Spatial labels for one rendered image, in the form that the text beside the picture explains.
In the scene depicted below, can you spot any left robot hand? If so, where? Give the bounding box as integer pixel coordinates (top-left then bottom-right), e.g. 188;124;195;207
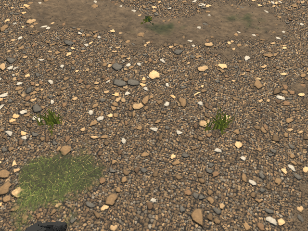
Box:
25;221;67;231

